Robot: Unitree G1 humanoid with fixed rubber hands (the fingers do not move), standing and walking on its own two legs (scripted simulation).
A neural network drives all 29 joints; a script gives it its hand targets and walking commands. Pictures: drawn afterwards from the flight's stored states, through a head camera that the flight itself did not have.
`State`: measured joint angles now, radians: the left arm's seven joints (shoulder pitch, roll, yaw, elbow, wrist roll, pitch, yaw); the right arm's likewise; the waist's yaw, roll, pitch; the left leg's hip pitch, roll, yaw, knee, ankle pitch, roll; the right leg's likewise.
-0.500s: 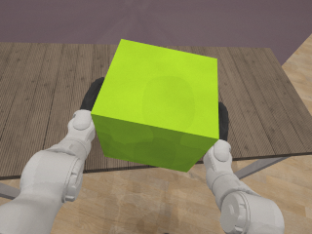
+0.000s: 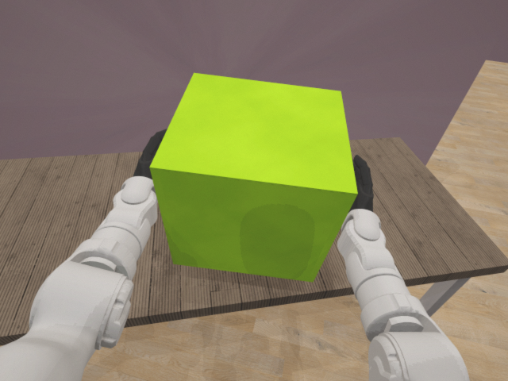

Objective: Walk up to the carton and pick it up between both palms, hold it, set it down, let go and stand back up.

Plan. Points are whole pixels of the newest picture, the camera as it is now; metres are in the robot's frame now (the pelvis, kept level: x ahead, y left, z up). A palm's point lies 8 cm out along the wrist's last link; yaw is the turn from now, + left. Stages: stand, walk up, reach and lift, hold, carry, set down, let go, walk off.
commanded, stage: reach and lift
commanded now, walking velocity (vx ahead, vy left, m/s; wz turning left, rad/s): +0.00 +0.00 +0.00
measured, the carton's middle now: (254, 179) +0.45 -0.03 +0.11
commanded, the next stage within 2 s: none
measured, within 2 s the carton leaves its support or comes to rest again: neither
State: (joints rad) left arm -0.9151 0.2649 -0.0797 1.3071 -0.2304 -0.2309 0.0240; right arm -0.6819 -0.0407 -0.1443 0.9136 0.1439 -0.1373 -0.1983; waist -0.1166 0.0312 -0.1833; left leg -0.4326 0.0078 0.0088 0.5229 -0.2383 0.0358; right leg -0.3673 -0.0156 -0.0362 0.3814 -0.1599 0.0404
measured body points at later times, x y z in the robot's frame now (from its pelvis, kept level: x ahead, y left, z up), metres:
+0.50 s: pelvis +0.00 -0.02 +0.01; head -0.03 +0.00 +0.46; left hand +0.42 +0.15 +0.15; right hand +0.40 -0.19 +0.14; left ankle +0.01 +0.09 -0.74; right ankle +0.01 -0.15 -0.74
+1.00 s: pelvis +0.01 -0.04 +0.01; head -0.02 -0.02 +0.46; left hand +0.38 +0.16 +0.16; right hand +0.38 -0.19 +0.14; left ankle +0.01 +0.09 -0.74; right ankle +0.01 -0.15 -0.74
